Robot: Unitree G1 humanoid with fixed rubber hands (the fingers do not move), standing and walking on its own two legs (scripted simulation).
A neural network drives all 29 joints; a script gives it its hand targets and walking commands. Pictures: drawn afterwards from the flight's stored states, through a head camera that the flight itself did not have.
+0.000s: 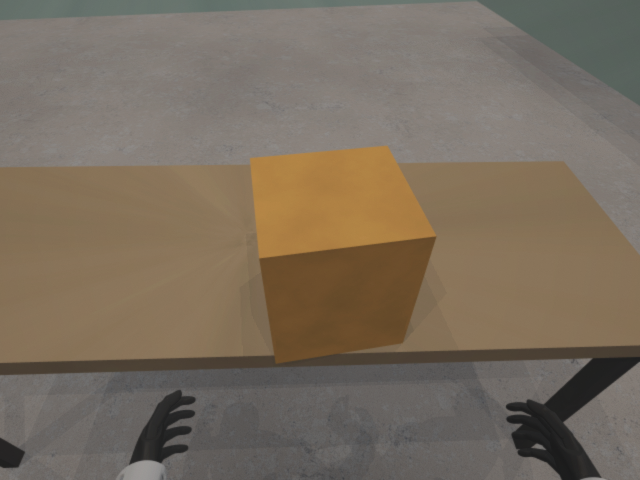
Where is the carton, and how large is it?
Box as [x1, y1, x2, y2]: [250, 146, 436, 363]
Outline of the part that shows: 387,146 250,158 259,260 276,363 402,342 436,236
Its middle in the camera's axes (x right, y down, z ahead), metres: +0.01 +0.02 +0.61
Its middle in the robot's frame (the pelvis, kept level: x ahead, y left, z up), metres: +0.45 +0.01 +0.02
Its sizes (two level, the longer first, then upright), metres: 0.210 0.200 0.250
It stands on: a table, 0.66 m high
